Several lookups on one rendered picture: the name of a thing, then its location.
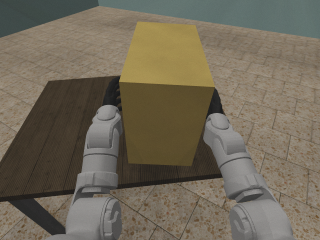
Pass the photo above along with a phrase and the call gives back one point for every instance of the robot left upper arm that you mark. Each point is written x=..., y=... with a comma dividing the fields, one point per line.
x=93, y=218

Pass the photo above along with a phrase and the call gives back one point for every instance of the carton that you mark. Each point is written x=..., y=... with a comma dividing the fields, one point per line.
x=166, y=88

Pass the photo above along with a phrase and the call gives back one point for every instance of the robot right upper arm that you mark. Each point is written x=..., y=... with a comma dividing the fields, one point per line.
x=259, y=220

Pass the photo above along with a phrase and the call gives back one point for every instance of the left robot forearm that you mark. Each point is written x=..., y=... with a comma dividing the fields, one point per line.
x=99, y=166

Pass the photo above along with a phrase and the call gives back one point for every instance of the table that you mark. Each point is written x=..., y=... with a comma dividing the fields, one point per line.
x=46, y=155

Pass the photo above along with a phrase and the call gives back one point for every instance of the robot left hand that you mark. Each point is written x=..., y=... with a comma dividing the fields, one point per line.
x=111, y=94

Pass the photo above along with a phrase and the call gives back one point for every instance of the robot right hand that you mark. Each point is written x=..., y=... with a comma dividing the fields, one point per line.
x=215, y=104

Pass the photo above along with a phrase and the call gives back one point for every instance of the right robot forearm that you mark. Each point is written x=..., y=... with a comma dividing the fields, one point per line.
x=242, y=182

